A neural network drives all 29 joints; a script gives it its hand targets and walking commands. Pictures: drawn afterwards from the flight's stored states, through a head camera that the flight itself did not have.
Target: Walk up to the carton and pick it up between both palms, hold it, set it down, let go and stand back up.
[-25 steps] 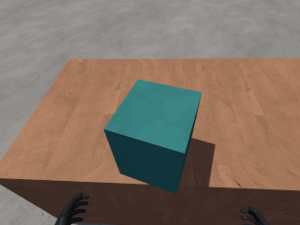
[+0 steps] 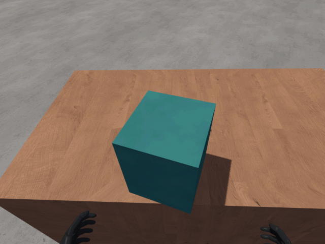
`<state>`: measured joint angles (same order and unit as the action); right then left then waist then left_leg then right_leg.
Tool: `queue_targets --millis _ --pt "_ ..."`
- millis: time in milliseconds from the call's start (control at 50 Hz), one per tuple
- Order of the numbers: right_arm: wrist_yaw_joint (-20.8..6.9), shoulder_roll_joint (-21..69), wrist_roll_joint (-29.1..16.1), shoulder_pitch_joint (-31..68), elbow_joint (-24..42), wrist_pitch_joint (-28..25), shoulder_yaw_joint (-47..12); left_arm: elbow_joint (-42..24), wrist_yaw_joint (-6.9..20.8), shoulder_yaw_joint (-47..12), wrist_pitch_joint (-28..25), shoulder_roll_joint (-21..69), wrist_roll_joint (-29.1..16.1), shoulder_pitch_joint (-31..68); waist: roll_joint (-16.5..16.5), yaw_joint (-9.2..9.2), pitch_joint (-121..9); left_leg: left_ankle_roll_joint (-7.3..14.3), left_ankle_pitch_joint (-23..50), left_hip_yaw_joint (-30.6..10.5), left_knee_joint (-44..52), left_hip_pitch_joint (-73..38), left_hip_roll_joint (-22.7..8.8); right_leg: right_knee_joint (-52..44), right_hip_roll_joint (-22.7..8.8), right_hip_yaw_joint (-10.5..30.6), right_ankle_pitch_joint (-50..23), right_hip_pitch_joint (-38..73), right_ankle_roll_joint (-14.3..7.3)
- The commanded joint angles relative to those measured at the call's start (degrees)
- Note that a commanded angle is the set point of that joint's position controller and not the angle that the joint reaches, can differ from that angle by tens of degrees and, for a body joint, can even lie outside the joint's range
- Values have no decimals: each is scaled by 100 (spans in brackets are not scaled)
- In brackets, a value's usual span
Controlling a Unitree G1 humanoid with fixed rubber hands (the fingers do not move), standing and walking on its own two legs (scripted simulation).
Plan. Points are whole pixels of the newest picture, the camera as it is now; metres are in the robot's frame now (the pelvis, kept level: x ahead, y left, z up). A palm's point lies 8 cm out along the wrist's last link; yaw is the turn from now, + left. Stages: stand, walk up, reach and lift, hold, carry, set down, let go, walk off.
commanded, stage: stand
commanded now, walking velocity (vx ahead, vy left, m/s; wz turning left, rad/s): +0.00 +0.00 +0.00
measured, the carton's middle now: (169, 151) +0.39 +0.03 +0.01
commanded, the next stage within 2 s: none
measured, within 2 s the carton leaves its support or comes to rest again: neither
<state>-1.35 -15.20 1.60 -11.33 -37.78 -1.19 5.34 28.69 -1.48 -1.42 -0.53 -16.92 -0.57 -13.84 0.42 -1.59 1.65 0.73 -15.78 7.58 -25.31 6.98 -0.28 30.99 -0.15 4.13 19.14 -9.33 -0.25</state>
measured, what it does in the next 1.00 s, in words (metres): stands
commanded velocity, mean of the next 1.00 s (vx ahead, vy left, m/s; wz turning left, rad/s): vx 0.00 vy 0.00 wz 0.00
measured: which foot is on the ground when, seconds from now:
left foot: down 0.00-1.00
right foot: down 0.00-1.00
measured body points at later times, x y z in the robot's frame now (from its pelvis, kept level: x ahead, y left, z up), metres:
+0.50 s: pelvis +0.00 +0.00 +0.00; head -0.01 -0.01 +0.45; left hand +0.16 +0.26 -0.06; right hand +0.16 -0.27 -0.09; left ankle -0.02 +0.11 -0.74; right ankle -0.02 -0.12 -0.74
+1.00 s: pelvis -0.01 +0.00 +0.00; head -0.02 -0.01 +0.45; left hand +0.14 +0.26 -0.07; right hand +0.15 -0.27 -0.09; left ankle -0.02 +0.11 -0.74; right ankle -0.02 -0.12 -0.74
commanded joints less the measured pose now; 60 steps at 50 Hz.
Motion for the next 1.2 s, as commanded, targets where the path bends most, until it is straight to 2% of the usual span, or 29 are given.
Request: queue_targets --millis 0,40,60,80,120,140,160,200,220,300,320,400,440,460,520,600,620,680,740,760,860,880,900,920,980,1020,1080,1120,1180 --pt "48 -1258 -52 195 104 -167 194 175 18 541 -180 -1274 235 201 15 202 -261 222 1367 -828 158 -119 -681 -522 -591 397 -1751 -454 -326" --pt "52 -1297 -49 212 114 -184 223 214 25 541 -188 -1264 228 174 228 205 -452 222 1280 -840 165 -278 -704 -585 -584 410 -1736 -465 -313" --pt "51 -1282 -45 197 84 -184 219 217 45 549 -203 -1279 209 147 83 173 -327 231 1205 -823 184 -206 -684 -615 -604 443 -1713 -472 -312" --pt "39 -1343 -25 197 86 -192 251 242 24 559 -184 -1327 219 241 313 231 -233 252 1170 -895 250 -173 -689 -568 -564 385 -1613 -505 -337" --pt "32 -1249 -34 231 67 -189 224 263 24 565 -190 -1284 235 244 19 205 -152 250 1290 -825 260 -139 -696 -594 -585 372 -1692 -481 -297" --pt "43 -1289 -47 114 91 -203 226 229 20 581 -202 -1318 217 198 274 220 -293 244 1309 -884 245 -222 -674 -591 -549 390 -1726 -463 -311" --pt "41 -1340 -45 254 61 -205 248 276 42 561 -201 -1264 208 221 135 143 -436 266 1477 -852 203 -203 -724 -518 -575 351 -1950 -288 -326" --pt "54 -1298 -65 181 82 -192 255 254 49 567 -224 -1296 220 235 374 237 -392 218 1526 -804 133 -347 -711 -535 -561 319 -1967 -454 -293" --pt "57 -1287 -70 244 110 -183 235 267 49 555 -223 -1273 203 143 290 143 -459 226 1547 -814 107 -331 -719 -544 -556 314 -2051 -343 -277" --pt "53 -1392 -48 148 36 -181 253 267 27 577 -237 -1318 219 313 112 252 -316 242 1539 -800 147 -266 -702 -592 -601 454 -2061 -363 -313" --pt "65 -1390 -39 210 43 -164 275 320 12 551 -220 -1243 194 174 245 175 -418 258 1631 -827 166 -386 -730 -553 -621 352 -2122 -317 -319" --pt "48 -1326 -32 229 50 -174 218 307 14 566 -235 -1324 223 282 385 187 -276 276 1413 -839 216 -236 -744 -598 -596 401 -1954 -389 -309" --pt "24 -1360 -81 194 26 -177 215 349 39 561 -239 -1337 189 207 120 183 -393 238 1492 -759 138 -353 -713 -647 -617 439 -2038 -406 -290" --pt "42 -1368 -82 244 -12 -177 234 354 29 555 -250 -1337 205 307 277 164 -374 229 1508 -804 225 -306 -715 -605 -597 430 -2022 -373 -296" --pt "42 -1330 -73 289 43 -177 231 443 -1 557 -230 -1367 220 235 351 188 -293 285 1492 -854 178 -203 -757 -568 -613 412 -2086 -289 -303" --pt "33 -1281 -68 247 83 -198 204 410 27 532 -261 -1301 202 243 311 202 -308 269 1490 -805 169 -292 -758 -596 -617 428 -2011 -404 -305" --pt "33 -1371 -75 292 15 -196 245 446 42 553 -257 -1258 210 211 320 124 -372 267 1468 -827 197 -304 -761 -624 -635 420 -2054 -339 -307" --pt "53 -1365 -76 212 40 -197 254 455 27 524 -273 -1264 211 201 356 224 -292 269 1588 -825 180 -321 -768 -681 -643 406 -2090 -362 -319" --pt "54 -1374 -54 360 18 -166 225 480 33 551 -255 -1344 218 271 163 142 -375 245 1575 -741 199 -447 -717 -652 -643 398 -2048 -426 -288" --pt "75 -1406 -62 231 -17 -150 245 430 18 565 -255 -1345 213 282 430 175 -354 268 1499 -797 239 -395 -741 -610 -569 336 -1969 -397 -287" --pt "30 -1306 -57 253 43 -175 199 467 43 559 -239 -1301 229 329 173 196 -227 284 1445 -761 232 -308 -726 -692 -596 418 -1915 -397 -311" --pt "43 -1243 -62 258 26 -168 183 520 44 571 -237 -1430 208 315 299 257 -145 237 1336 -777 295 -299 -740 -693 -580 421 -1834 -531 -302" --pt "37 -1358 -38 267 -16 -195 219 485 68 546 -228 -1299 201 330 244 183 -45 272 1310 -795 269 -212 -746 -752 -592 415 -1731 -517 -299" --pt "48 -1341 -68 162 -47 -177 225 513 53 539 -267 -1326 212 266 395 206 -141 257 1396 -839 289 -265 -744 -714 -601 431 -1797 -479 -298" --pt "41 -1348 -78 220 -68 -163 208 554 26 534 -263 -1272 196 233 248 190 -105 267 1248 -831 273 -256 -732 -742 -643 480 -1741 -464 -318" --pt "53 -1347 -75 307 -16 -178 202 520 48 527 -244 -1292 210 283 479 195 -125 266 1252 -832 303 -224 -766 -711 -568 361 -1816 -467 -285" --pt "33 -1328 -87 202 -26 -193 189 625 50 522 -255 -1295 180 208 213 201 -45 287 1174 -875 339 -205 -752 -799 -610 465 -1530 -494 -291" --pt "42 -1330 -39 299 -72 -188 182 587 57 548 -264 -1317 213 305 312 135 -77 261 1210 -787 313 -165 -732 -787 -638 446 -1648 -426 -289" --pt "25 -1334 -90 234 -53 -199 202 634 52 545 -240 -1339 222 278 341 229 -118 298 1053 -871 345 -252 -801 -833 -608 507 -1534 -481 -302"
